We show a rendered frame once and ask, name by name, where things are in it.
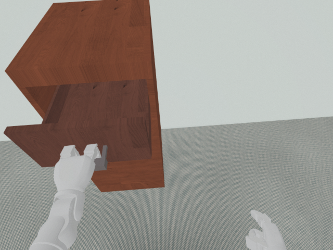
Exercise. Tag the drawer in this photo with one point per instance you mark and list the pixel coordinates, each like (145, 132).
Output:
(113, 113)

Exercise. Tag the cabinet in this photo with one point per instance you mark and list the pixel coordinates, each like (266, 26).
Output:
(95, 41)

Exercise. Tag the robot left forearm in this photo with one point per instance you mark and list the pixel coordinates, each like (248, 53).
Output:
(59, 232)

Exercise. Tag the robot left hand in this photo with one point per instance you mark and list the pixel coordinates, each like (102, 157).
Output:
(74, 171)

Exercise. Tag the handle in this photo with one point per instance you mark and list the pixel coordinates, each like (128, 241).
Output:
(101, 163)

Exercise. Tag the robot right hand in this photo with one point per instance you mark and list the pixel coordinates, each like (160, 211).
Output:
(270, 236)

